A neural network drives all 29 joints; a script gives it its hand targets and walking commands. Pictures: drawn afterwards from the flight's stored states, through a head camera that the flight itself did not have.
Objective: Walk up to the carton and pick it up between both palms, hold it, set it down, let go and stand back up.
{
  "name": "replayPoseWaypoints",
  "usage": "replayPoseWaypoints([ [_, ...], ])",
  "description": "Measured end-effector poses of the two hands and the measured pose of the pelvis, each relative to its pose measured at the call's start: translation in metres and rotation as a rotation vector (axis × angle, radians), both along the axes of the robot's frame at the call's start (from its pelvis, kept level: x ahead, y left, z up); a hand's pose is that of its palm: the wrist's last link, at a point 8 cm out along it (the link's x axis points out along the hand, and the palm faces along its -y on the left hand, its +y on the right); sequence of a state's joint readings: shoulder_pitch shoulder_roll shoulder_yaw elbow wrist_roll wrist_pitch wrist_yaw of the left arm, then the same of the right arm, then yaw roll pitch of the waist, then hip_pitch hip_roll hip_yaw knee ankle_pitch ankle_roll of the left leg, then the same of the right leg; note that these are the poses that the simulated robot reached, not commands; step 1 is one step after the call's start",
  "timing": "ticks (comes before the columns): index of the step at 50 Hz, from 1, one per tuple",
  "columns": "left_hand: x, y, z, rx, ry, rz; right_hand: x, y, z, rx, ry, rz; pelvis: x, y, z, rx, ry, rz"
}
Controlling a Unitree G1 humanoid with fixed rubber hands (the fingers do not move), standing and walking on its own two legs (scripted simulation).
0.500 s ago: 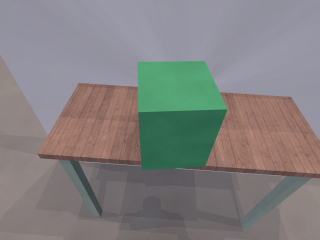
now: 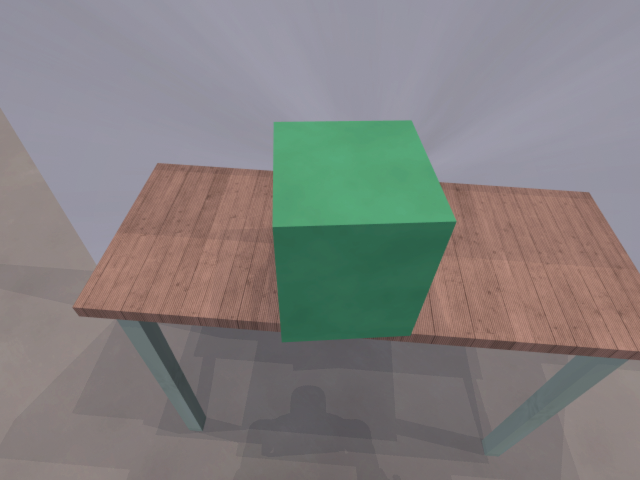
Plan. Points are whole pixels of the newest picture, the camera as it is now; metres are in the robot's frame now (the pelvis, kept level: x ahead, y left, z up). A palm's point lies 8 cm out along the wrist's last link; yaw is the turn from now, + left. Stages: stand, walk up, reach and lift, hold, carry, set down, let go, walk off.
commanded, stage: stand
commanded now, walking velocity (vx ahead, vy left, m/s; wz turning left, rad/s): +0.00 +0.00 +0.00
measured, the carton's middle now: (345, 233) +0.44 -0.03 +0.06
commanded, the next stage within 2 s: none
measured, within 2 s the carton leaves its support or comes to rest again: neither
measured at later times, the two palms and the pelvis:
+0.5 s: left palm out of the picture +0.03 +0.22 -0.14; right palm out of the picture +0.03 -0.23 -0.13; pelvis +0.03 -0.01 +0.00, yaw +0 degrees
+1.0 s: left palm out of the picture +0.04 +0.22 -0.14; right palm out of the picture +0.04 -0.23 -0.13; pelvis +0.05 +0.00 +0.01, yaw +0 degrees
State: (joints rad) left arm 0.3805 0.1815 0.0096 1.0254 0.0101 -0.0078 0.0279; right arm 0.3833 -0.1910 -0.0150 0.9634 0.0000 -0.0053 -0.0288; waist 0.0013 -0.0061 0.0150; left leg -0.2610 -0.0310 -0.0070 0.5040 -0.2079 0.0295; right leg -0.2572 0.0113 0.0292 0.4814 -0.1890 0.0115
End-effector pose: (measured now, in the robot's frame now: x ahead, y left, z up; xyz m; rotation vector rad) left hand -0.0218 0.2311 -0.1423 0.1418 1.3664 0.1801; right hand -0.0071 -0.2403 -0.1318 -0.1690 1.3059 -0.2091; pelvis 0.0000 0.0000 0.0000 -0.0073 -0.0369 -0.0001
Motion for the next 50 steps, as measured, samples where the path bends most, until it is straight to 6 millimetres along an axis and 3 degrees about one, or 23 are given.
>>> replayPoseWaypoints([
  [25,0.053,-0.008,0.004,0.004,-0.034,-0.012,0.035,0.006,-0.002,0.022,0.01,0.001,0.032,-0.005,0.004,0.001,0.005,-0.001],
  [50,0.065,-0.012,0.003,-0.002,-0.005,-0.013,0.047,0.01,-0.002,0.023,0.037,-0.003,0.045,-0.004,0.006,0.003,0.005,-0.004],
])
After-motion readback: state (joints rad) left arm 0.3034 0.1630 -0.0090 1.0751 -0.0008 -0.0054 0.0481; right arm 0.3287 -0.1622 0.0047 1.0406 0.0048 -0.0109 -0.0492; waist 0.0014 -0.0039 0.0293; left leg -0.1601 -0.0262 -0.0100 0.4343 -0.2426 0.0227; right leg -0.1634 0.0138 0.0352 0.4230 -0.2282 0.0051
